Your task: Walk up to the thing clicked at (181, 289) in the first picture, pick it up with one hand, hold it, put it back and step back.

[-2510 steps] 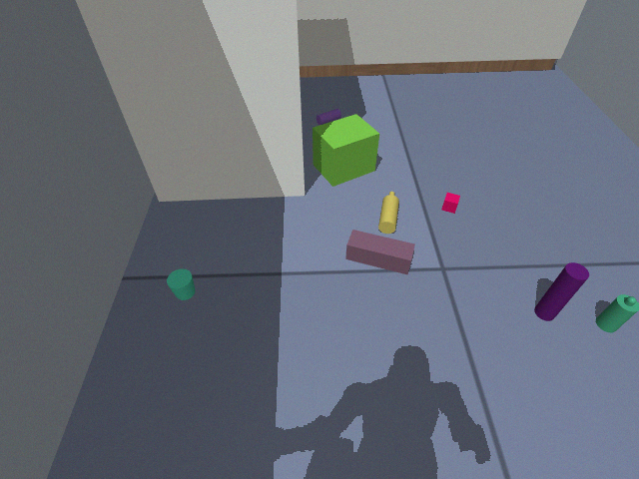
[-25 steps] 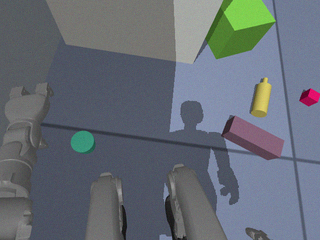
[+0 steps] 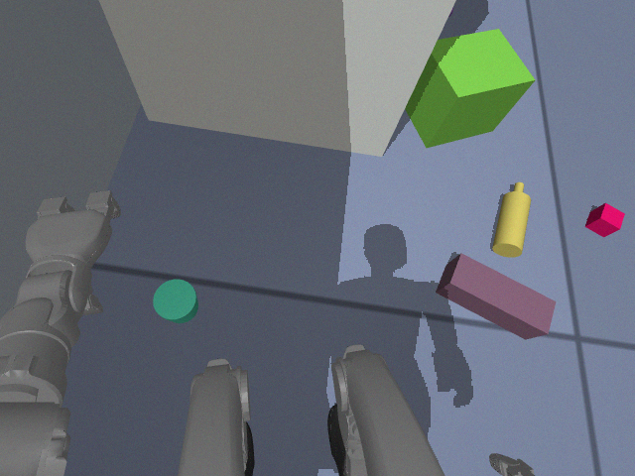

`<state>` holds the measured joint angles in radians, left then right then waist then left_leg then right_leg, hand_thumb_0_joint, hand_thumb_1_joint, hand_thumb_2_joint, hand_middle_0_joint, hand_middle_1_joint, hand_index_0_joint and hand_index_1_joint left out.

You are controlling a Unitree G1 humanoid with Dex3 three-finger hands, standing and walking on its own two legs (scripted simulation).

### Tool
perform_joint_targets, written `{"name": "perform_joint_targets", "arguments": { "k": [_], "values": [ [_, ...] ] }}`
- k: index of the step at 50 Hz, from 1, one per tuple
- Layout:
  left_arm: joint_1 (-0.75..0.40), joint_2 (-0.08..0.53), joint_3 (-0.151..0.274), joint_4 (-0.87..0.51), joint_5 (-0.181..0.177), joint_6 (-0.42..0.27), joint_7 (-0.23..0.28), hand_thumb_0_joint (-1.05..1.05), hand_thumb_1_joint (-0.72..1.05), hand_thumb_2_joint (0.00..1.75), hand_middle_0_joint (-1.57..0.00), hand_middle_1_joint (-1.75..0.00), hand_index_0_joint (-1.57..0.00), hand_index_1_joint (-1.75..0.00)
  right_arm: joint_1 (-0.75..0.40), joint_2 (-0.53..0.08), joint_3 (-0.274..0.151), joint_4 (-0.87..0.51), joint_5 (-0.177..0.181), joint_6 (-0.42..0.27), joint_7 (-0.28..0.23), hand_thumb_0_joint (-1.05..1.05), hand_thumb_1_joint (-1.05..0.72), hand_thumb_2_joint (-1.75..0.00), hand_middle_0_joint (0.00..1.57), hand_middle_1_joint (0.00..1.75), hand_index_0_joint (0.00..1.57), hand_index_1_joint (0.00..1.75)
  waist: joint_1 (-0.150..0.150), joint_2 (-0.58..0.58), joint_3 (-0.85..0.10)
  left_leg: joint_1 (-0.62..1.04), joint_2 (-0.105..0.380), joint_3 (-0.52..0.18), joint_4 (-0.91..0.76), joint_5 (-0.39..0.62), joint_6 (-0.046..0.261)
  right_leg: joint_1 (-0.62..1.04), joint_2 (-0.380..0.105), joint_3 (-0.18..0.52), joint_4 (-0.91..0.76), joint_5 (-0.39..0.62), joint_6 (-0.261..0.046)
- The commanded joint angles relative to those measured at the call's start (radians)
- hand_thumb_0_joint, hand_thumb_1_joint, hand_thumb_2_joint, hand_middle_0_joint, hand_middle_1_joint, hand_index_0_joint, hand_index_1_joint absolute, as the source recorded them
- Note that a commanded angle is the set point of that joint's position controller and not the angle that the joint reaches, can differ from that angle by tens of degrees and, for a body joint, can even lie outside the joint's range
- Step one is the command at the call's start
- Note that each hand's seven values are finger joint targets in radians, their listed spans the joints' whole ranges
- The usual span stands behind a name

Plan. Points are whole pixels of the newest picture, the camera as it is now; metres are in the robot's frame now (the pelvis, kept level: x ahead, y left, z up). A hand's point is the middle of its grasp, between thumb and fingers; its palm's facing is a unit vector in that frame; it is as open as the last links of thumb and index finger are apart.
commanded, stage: withdraw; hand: left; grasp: from above
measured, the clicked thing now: (178, 303) +0.45 +0.23 -0.49
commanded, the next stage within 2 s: home in 0.64 s
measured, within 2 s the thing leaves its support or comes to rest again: neither
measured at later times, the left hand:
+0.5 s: hand (79, 272) +0.40 +0.28 -0.09, palm faces -0.42 -0.06 -0.91, open 14.2 cm
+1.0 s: hand (68, 277) +0.39 +0.28 -0.08, palm faces -0.41 -0.05 -0.91, open 14.2 cm
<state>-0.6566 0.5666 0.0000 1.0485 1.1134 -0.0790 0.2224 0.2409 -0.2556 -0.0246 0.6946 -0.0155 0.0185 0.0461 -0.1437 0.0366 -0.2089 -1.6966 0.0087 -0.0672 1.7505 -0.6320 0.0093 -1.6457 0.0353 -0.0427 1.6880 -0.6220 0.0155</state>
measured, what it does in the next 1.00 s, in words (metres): stands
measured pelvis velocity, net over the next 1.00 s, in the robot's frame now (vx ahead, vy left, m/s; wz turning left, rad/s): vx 0.01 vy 0.00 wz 0.01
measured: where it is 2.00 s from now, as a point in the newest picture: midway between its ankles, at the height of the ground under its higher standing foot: outside the picture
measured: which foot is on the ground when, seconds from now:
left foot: down 0.00-1.00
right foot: down 0.00-1.00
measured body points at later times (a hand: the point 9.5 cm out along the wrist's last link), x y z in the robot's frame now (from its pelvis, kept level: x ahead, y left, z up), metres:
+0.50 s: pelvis +0.01 +0.00 +0.02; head +0.17 +0.03 +0.44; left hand +0.42 +0.28 -0.04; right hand +0.08 -0.27 -0.10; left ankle +0.06 +0.11 -0.50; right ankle +0.07 -0.13 -0.50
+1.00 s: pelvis +0.01 +0.00 +0.04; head +0.17 +0.04 +0.46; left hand +0.41 +0.28 -0.03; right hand +0.10 -0.27 -0.08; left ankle +0.06 +0.11 -0.50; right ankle +0.07 -0.13 -0.50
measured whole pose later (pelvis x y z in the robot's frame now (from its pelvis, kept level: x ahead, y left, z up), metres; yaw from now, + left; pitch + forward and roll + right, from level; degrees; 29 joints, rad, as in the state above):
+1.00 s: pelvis +0.01 +0.00 +0.04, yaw +1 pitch +31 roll -5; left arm -0.55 0.51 -0.02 1.02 1.11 -0.05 0.28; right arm 0.21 -0.24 -0.04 0.72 -0.02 0.00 0.02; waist -0.11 0.03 -0.21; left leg -1.55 0.01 -0.06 1.62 -0.62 0.01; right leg -1.50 0.03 -0.03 1.56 -0.61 0.02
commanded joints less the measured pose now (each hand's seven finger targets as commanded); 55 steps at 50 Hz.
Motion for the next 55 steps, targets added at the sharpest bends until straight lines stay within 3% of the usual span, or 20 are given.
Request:
{"name": "perform_joint_targets", "arguments": {
  "k": [1, 6, 11, 13, 15, 17, 18, 20, 22, 29, 31, 34, 42, 43, 46, 49, 51, 53, 54, 55],
  "values": [
    [-0.294, 0.218, 0.050, -0.157, 0.005, 0.015, 0.056, 0.00, -0.50, 0.97, -0.15, -0.92, -0.13, -0.94, 0.140, -0.182, -0.062, -0.037, 0.000, -0.024, -0.020, 0.00, -0.90, -0.90, 0.20, 0.30, 0.20, 0.30, 0.004, 0.162, -0.529, 0.511, -0.009, -0.007, -0.258, 0.242, 0.009, 0.231, 0.010, -0.029, -0.212, 0.221, -0.053],
    [-0.300, 0.234, 0.052, -0.172, -0.002, 0.030, 0.071, 0.00, -0.59, 1.06, -0.07, -1.01, -0.04, -1.04, 0.142, -0.186, -0.070, -0.032, -0.002, -0.032, -0.031, 0.00, -0.90, -0.90, 0.20, 0.30, 0.20, 0.30, 0.014, 0.147, -0.549, 0.534, -0.010, 0.005, -0.275, 0.197, 0.014, 0.272, 0.012, -0.023, -0.253, 0.195, -0.051],
    [-0.310, 0.208, 0.028, -0.116, -0.015, 0.038, 0.077, 0.00, -0.51, 0.98, -0.15, -0.94, -0.12, -0.96, 0.131, -0.177, -0.064, -0.022, -0.001, -0.043, -0.045, 0.00, -0.90, -0.90, 0.20, 0.30, 0.20, 0.30, -0.006, 0.122, -0.468, 0.477, -0.013, 0.011, -0.294, 0.114, 0.015, 0.275, 0.012, -0.019, -0.280, 0.144, -0.050],
    [-0.291, 0.211, 0.033, -0.117, -0.022, 0.041, 0.076, 0.00, -0.58, 1.04, -0.07, -1.02, -0.04, -1.04, 0.121, -0.176, -0.064, -0.025, 0.002, -0.046, -0.046, 0.00, -0.90, -0.90, 0.20, 0.30, 0.20, 0.30, 0.010, 0.116, -0.476, 0.478, -0.015, 0.018, -0.301, 0.116, 0.017, 0.294, 0.014, -0.016, -0.291, 0.145, -0.051],
    [-0.276, 0.192, 0.028, -0.114, -0.026, 0.045, 0.075, 0.00, -0.58, 0.93, -0.08, -1.01, -0.08, -1.01, 0.118, -0.174, -0.062, -0.026, 0.002, -0.048, -0.049, 0.00, -0.90, -0.90, 0.20, 0.30, 0.20, 0.30, 0.011, 0.130, -0.480, 0.497, -0.014, 0.009, -0.312, 0.127, 0.012, 0.285, 0.012, -0.018, -0.282, 0.151, -0.053],
    [-0.261, 0.197, 0.030, -0.122, -0.023, 0.051, 0.072, 0.00, -0.58, 1.05, -0.07, -1.01, -0.05, -1.03, 0.118, -0.177, -0.061, -0.027, 0.003, -0.048, -0.048, 0.00, -0.90, -0.90, 0.20, 0.30, 0.20, 0.30, 0.017, 0.143, -0.504, 0.532, -0.012, 0.005, -0.313, 0.180, 0.010, 0.294, 0.012, -0.020, -0.276, 0.188, -0.055],
    [-0.254, 0.198, 0.031, -0.109, -0.021, 0.051, 0.072, 0.00, -0.50, 0.97, -0.15, -0.93, -0.13, -0.95, 0.116, -0.177, -0.062, -0.025, 0.004, -0.048, -0.048, 0.00, -0.90, -0.90, 0.20, 0.30, 0.20, 0.30, 0.019, 0.138, -0.493, 0.536, -0.009, -0.002, -0.319, 0.193, 0.007, 0.292, 0.011, -0.023, -0.269, 0.196, -0.056],
    [-0.262, 0.205, 0.039, -0.140, -0.024, 0.050, 0.072, 0.00, -0.59, 1.05, -0.07, -1.01, -0.04, -1.04, 0.115, -0.174, -0.062, -0.026, 0.003, -0.047, -0.049, 0.00, -0.90, -0.90, 0.20, 0.30, 0.20, 0.30, 0.021, 0.140, -0.497, 0.543, -0.009, 0.004, -0.317, 0.207, 0.010, 0.294, 0.012, -0.021, -0.279, 0.204, -0.055],
    [-0.240, 0.199, 0.036, -0.122, -0.016, 0.048, 0.073, 0.00, -0.50, 0.98, -0.15, -0.92, -0.12, -0.95, 0.114, -0.174, -0.062, -0.025, 0.004, -0.046, -0.050, 0.00, -0.89, -0.90, 0.20, 0.30, 0.20, 0.30, 0.020, 0.133, -0.480, 0.543, -0.008, -0.002, -0.329, 0.191, 0.007, 0.292, 0.011, -0.023, -0.278, 0.192, -0.055],
    [-0.164, 0.190, 0.053, -0.185, -0.032, 0.050, 0.084, 0.00, -0.59, 0.98, -0.09, -1.00, -0.07, -1.01, 0.115, -0.166, -0.068, -0.035, 0.005, -0.047, -0.054, 0.00, -0.90, -0.90, 0.20, 0.30, 0.20, 0.30, 0.040, 0.114, -0.530, 0.579, -0.015, 0.021, -0.333, 0.244, 0.016, 0.376, 0.013, -0.012, -0.316, 0.238, -0.051],
    [-0.177, 0.190, 0.051, -0.204, -0.032, 0.056, 0.085, 0.00, -0.59, 1.06, -0.07, -1.01, -0.04, -1.03, 0.119, -0.166, -0.069, -0.031, 0.002, -0.046, -0.055, 0.00, -0.90, -0.90, 0.20, 0.30, 0.20, 0.30, 0.033, 0.133, -0.523, 0.595, -0.013, 0.021, -0.338, 0.266, 0.013, 0.371, 0.009, -0.009, -0.324, 0.254, -0.051],
    [-0.189, 0.159, 0.022, -0.136, -0.023, 0.051, 0.084, 0.00, -0.50, 0.98, -0.15, -0.93, -0.12, -0.95, 0.120, -0.160, -0.065, -0.018, 0.002, -0.044, -0.054, 0.00, -0.89, -0.90, 0.20, 0.30, 0.20, 0.30, 0.001, 0.069, -0.433, 0.518, -0.011, 0.026, -0.321, 0.228, 0.023, 0.365, 0.013, -0.008, -0.340, 0.242, -0.045],
    [-0.160, 0.194, 0.051, -0.196, -0.003, 0.019, 0.093, 0.00, -0.59, 1.06, -0.07, -1.02, -0.04, -1.04, 0.114, -0.174, -0.073, -0.034, -0.004, -0.049, -0.041, 0.00, -0.90, -0.90, 0.20, 0.30, 0.20, 0.30, 0.052, 0.140, -0.512, 0.612, -0.013, 0.012, -0.340, 0.282, 0.006, 0.345, 0.007, -0.013, -0.305, 0.241, -0.055],
    [-0.174, 0.181, 0.041, -0.204, 0.000, 0.022, 0.093, 0.00, -0.51, 0.98, -0.15, -0.94, -0.12, -0.96, 0.113, -0.173, -0.075, -0.032, -0.006, -0.048, -0.041, 0.00, -0.89, -0.90, 0.20, 0.30, 0.20, 0.30, 0.041, 0.165, -0.509, 0.629, -0.010, 0.011, -0.342, 0.299, 0.004, 0.332, 0.008, -0.013, -0.308, 0.250, -0.055],
    [-0.156, 0.198, 0.064, -0.216, -0.012, 0.036, 0.096, 0.00, -0.58, 1.05, -0.07, -1.00, -0.04, -1.02, 0.112, -0.178, -0.080, -0.035, -0.001, -0.042, -0.042, 0.00, -0.90, -0.90, 0.20, 0.30, 0.20, 0.30, 0.048, 0.140, -0.531, 0.652, -0.007, 0.002, -0.363, 0.301, 0.003, 0.366, 0.010, -0.019, -0.318, 0.257, -0.054],
    [-0.192, 0.139, 0.014, -0.144, 0.001, 0.039, 0.088, 0.00, -0.59, 1.06, -0.07, -1.00, -0.04, -1.03, 0.107, -0.175, -0.074, -0.014, -0.005, -0.044, -0.044, 0.00, -0.90, -0.90, 0.20, 0.30, 0.20, 0.30, 0.011, 0.129, -0.437, 0.630, 0.005, -0.028, -0.366, 0.275, -0.003, 0.275, 0.013, -0.033, -0.300, 0.214, -0.054],
    [-0.228, 0.156, 0.012, -0.094, 0.016, 0.025, 0.092, 0.00, -0.50, 0.98, -0.15, -0.92, -0.12, -0.95, 0.110, -0.174, -0.072, -0.004, -0.005, -0.046, -0.044, 0.00, -0.89, -0.90, 0.20, 0.30, 0.20, 0.30, -0.005, 0.080, -0.400, 0.542, 0.000, -0.014, -0.325, 0.238, 0.009, 0.263, 0.016, -0.029, -0.290, 0.202, -0.054],
    [-0.220, 0.163, 0.022, -0.086, 0.017, 0.009, 0.096, 0.00, -0.59, 1.06, -0.07, -1.01, -0.04, -1.03, 0.109, -0.174, -0.071, -0.005, -0.011, -0.054, -0.038, 0.00, -0.90, -0.90, 0.20, 0.30, 0.20, 0.30, 0.010, 0.094, -0.403, 0.507, -0.009, -0.001, -0.302, 0.228, 0.011, 0.262, 0.011, -0.023, -0.276, 0.197, -0.054],
    [-0.231, 0.175, 0.028, -0.077, 0.018, 0.001, 0.098, 0.00, -0.51, 0.98, -0.15, -0.93, -0.12, -0.95, 0.106, -0.180, -0.072, -0.006, -0.014, -0.058, -0.036, 0.00, -0.89, -0.90, 0.20, 0.30, 0.20, 0.30, 0.011, 0.090, -0.413, 0.494, -0.010, 0.003, -0.292, 0.211, 0.012, 0.261, 0.010, -0.021, -0.268, 0.191, -0.054],
    [-0.213, 0.151, 0.014, -0.066, 0.020, -0.004, 0.097, 0.00, -0.59, 0.94, -0.07, -1.01, -0.07, -1.02, 0.098, -0.180, -0.071, -0.007, -0.014, -0.061, -0.034, 0.00, -0.90, -0.90, 0.20, 0.30, 0.20, 0.30, 0.013, 0.103, -0.416, 0.491, -0.012, -0.001, -0.287, 0.221, 0.011, 0.239, 0.010, -0.023, -0.253, 0.192, -0.057]
  ]
}}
